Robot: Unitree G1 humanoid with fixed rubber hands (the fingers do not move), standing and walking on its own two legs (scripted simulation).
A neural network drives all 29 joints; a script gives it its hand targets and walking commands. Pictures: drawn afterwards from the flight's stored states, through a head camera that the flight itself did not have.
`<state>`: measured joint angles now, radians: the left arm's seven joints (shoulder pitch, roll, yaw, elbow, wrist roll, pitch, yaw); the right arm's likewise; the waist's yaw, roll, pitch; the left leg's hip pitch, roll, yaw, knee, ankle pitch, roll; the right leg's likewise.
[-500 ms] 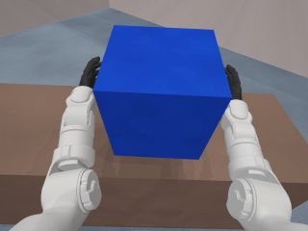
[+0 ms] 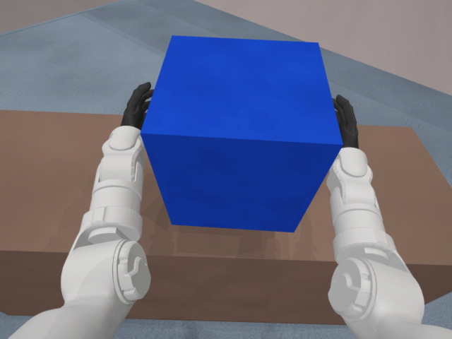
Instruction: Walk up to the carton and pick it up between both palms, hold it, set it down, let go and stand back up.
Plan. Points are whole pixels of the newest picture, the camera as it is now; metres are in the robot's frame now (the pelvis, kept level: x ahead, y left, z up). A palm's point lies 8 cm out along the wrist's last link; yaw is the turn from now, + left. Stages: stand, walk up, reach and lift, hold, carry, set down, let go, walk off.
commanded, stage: set down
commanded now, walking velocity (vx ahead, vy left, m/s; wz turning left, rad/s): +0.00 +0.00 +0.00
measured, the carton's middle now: (238, 142) +0.47 -0.01 +0.09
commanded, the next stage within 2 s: none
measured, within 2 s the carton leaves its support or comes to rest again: rests again in 1.40 s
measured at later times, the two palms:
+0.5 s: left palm (142, 129) +0.46 +0.17 +0.13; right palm (337, 146) +0.43 -0.19 +0.13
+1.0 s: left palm (150, 133) +0.47 +0.16 +0.11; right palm (335, 152) +0.44 -0.20 +0.10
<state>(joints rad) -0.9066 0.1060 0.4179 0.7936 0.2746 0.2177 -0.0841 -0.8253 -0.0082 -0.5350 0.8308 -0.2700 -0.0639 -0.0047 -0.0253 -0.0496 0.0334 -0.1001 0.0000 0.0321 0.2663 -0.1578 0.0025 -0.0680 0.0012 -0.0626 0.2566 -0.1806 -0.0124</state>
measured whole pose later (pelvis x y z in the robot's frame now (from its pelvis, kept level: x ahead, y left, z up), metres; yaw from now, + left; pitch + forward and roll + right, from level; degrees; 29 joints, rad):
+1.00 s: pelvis +0.01 +0.00 +0.00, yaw -2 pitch +11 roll +0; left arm -1.05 0.16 0.50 1.12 0.28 0.03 -0.06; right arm -0.91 0.03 -0.73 0.88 -0.45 -0.11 0.02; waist -0.01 -0.02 -0.05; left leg -0.32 0.01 0.08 0.29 -0.15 0.00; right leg -0.32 -0.01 -0.08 0.32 -0.19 -0.02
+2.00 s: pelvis -0.01 +0.00 -0.01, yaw -2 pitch +19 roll +1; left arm -1.14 0.24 0.44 1.41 0.19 -0.20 -0.02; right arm -0.97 0.00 -0.77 1.00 -0.49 -0.17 0.00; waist -0.03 -0.03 -0.11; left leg -0.52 0.01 0.10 0.31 -0.11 0.02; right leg -0.53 -0.02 -0.10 0.36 -0.15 -0.02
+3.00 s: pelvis -0.01 +0.00 -0.01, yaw -2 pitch +17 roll +0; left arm -1.07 0.16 0.62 1.20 0.37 -0.13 -0.08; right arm -0.93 0.08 -0.83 0.81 -0.56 -0.10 0.06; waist -0.02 -0.03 -0.06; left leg -0.47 0.01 0.10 0.31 -0.13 0.02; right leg -0.47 -0.02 -0.11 0.34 -0.16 -0.02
